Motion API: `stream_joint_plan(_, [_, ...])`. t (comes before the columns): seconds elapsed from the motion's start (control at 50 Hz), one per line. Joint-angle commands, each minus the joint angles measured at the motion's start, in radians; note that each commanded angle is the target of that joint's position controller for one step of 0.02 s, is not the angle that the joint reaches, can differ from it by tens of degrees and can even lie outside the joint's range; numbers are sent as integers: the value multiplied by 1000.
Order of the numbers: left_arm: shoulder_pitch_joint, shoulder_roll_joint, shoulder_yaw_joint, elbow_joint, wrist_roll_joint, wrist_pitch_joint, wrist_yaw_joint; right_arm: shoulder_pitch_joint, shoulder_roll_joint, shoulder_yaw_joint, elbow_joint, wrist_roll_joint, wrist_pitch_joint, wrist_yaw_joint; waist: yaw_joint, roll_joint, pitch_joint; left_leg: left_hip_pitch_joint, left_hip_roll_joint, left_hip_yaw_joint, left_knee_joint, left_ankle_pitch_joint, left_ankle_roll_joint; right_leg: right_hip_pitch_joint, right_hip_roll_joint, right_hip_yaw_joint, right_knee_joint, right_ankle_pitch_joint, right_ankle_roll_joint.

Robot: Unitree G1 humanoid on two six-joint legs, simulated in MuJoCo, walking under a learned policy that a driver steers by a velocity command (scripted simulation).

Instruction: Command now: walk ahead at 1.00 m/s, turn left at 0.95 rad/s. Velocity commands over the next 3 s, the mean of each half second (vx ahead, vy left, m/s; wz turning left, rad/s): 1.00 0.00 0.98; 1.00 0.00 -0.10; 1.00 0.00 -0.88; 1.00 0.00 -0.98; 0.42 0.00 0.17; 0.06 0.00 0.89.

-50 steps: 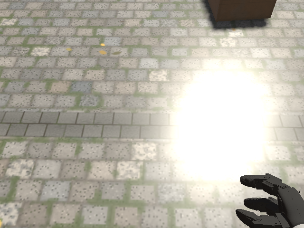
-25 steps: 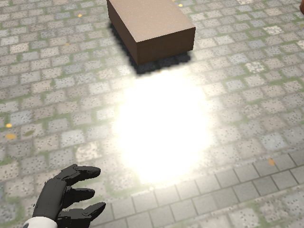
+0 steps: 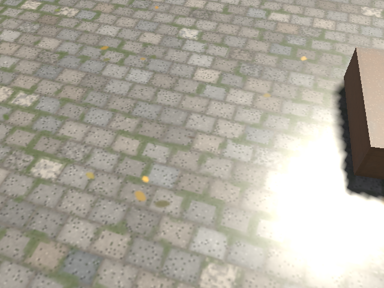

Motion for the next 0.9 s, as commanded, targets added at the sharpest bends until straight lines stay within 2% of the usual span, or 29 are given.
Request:
stream_joint_plan(0.02, [-160,160,13,-240,-4,-74,-5,298,-252,-93,22,2,16,-42,-115,-32,-174,806,382,-900,-528,-175,235,-860,20,219,376,-6,-16])
stream_joint_plan(0.04, [-175,151,9,-239,5,-71,-3,273,-203,-79,39,6,2,-46,-55,-109,-81,631,341,-813,-538,-102,188,-788,-25,218,242,17,-14])
stream_joint_plan(0.08, [-142,136,0,-222,38,-25,-2,214,-161,-60,29,9,-30,-54,22,-127,-13,374,251,-659,-547,34,154,-640,-64,213,121,-8,11])
stream_joint_plan(0.1, [-143,128,-1,-224,42,-3,-3,211,-144,-51,29,13,-42,-50,36,-119,-3,290,218,-614,-557,58,151,-598,-75,205,58,-30,26])
stream_joint_plan(0.18, [-365,72,-26,-317,18,12,-24,236,-149,-55,34,18,-65,-41,-16,-59,58,128,111,-499,-596,164,100,-509,-64,140,-302,245,46])
stream_joint_plan(0.26, [-464,83,-30,-342,-10,4,-31,299,-175,-69,49,28,-64,-33,-94,21,4,282,120,-524,-532,391,35,-423,12,134,-557,456,17])
stream_joint_plan(0.3, [-463,109,-23,-348,-12,-3,-26,291,-184,-74,47,26,-62,-42,-88,32,-11,362,141,-557,-477,447,5,-362,32,159,-662,428,5])
stream_joint_plan(0.34, [-314,179,6,-306,-17,-8,-9,258,-223,-82,40,16,-61,-46,-12,30,-109,424,138,-570,-289,665,-39,-170,82,164,-690,281,-12])
stream_joint_plan(0.36, [-138,216,26,-268,-18,-13,5,217,-250,-85,35,14,-65,-40,99,7,-203,385,105,-534,-77,703,-62,27,76,148,-699,213,-25])
stream_joint_plan(0.38, [82,273,52,-230,0,-18,28,184,-180,-66,16,13,-77,-36,195,-40,-319,231,64,-481,220,537,-78,285,-57,261,-671,-1,-52])
stream_joint_plan(0.4, [150,344,67,-218,44,-19,36,221,-9,-22,-29,37,-83,-39,149,-308,-399,-74,-50,-364,517,-252,-94,497,-342,699,-816,-390,-101])
stream_joint_plan(0.42, [19,342,78,-232,33,-13,23,283,-43,-6,-57,47,-72,-43,52,-433,-419,-220,2,-301,647,-219,-88,439,-416,1081,-976,-536,-162])
stream_joint_plan(0.44, [-95,225,59,-255,23,-6,17,203,-107,-15,-27,17,-52,-45,53,-229,-260,-251,78,-268,659,-103,-92,288,-358,919,-975,-557,-161])
stream_joint_plan(0.46, [-117,169,45,-242,14,-2,12,156,-123,-19,-28,-1,-41,-32,49,-111,-172,-233,117,-240,610,-46,-104,169,-312,722,-957,-374,-150])
stream_joint_plan(0.48, [-109,151,40,-218,16,-2,10,124,-114,-19,-31,-8,-30,-16,40,-68,-123,-211,147,-231,578,-33,-114,90,-270,585,-966,-208,-132])
stream_joint_plan(0.5, [-80,144,35,-183,11,-9,11,103,-90,-14,-48,-17,-18,-1,28,-87,-79,-208,175,-231,561,-31,-122,31,-242,478,-982,-108,-125])
stream_joint_plan(0.56, [-11,96,22,-105,-10,-46,-16,41,-19,15,-97,-26,-2,22,2,-104,-21,-232,191,-259,515,18,-129,-55,-210,343,-1037,85,-132])
stream_joint_plan(0.62, [-14,137,28,-79,-10,-64,-26,-45,-39,26,-139,-21,-11,22,-31,-96,42,-258,147,-288,325,121,-143,-106,-183,233,-1113,198,-170])
stream_joint_plan(0.66, [-11,156,30,-64,-22,-60,-28,-129,-60,34,-163,-22,-22,36,-34,-72,75,-157,148,-174,95,219,-146,-147,-144,146,-1179,307,-166])
stream_joint_plan(0.68, [16,157,29,-49,-31,-56,-30,-170,-49,44,-167,-25,-30,44,-20,-55,81,-63,154,-97,9,259,-139,-174,-127,134,-1217,389,-168])
stream_joint_plan(0.72, [45,208,38,-29,-31,-53,-33,-204,-36,53,-167,-19,-41,44,-9,-66,82,59,146,-73,-70,270,-131,-143,-150,137,-1218,577,-183])
stream_joint_plan(0.76, [66,265,48,-7,-27,-47,-28,-159,-64,43,-148,-23,-48,20,-39,-93,11,147,96,-66,-132,148,-120,3,-161,115,-1051,986,-176])
stream_joint_plan(0.78, [77,288,52,6,-26,-40,-22,-49,-96,27,-118,-29,-54,2,-96,-119,-74,284,68,-77,-155,76,-111,31,-165,115,-879,1130,-166])
stream_joint_plan(0.8, [60,291,52,7,-31,-32,-18,150,-125,8,-55,-35,-59,-17,-196,-121,-174,526,65,-87,-209,88,-106,-48,-132,103,-630,1081,-152])
stream_joint_plan(0.82, [58,231,37,-17,-33,-34,-22,310,-201,-20,-16,-57,-61,-42,-252,-68,-292,799,239,-253,-196,-82,-100,-275,-74,99,-312,742,-144])
stream_joint_plan(0.84, [140,49,6,-62,-46,-34,-27,346,-282,-40,-15,-79,-72,-55,-147,204,-426,1016,539,-687,-288,-380,-88,-578,49,147,51,-132,-138])
stream_joint_plan(0.86, [102,127,21,-83,-61,-25,-25,340,-262,-43,-25,-51,-61,-58,-168,173,-479,930,587,-920,-463,-469,-67,-657,58,216,180,-68,-157])
stream_joint_plan(0.88, [4,154,32,-91,-53,-16,-24,252,-175,-25,-7,-38,-63,-56,-127,80,-265,775,515,-740,-474,-419,-72,-712,4,211,160,55,-159])
stream_joint_plan(0.9, [-24,121,23,-86,-45,-13,-33,199,-119,-15,4,-28,-71,-52,-93,58,-141,635,472,-593,-494,-252,-74,-702,-27,194,104,113,-148])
